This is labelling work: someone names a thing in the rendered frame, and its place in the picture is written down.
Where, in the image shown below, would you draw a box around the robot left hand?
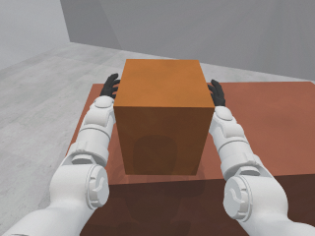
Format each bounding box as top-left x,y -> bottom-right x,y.
99,73 -> 121,99

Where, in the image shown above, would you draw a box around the pedestal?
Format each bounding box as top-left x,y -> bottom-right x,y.
65,82 -> 315,236

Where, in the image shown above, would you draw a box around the carton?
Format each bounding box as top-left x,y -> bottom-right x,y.
113,59 -> 216,176

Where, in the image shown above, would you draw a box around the robot left forearm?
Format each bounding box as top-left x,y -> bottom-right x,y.
49,95 -> 116,200

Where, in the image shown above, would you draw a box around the robot left upper arm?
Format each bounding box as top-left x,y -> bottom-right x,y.
2,163 -> 109,236

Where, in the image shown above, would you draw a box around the robot right forearm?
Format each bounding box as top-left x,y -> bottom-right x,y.
209,106 -> 288,211

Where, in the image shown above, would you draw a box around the robot right upper arm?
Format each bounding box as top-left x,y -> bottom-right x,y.
223,174 -> 315,236

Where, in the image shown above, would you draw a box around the robot right hand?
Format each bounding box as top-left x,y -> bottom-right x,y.
207,79 -> 225,107

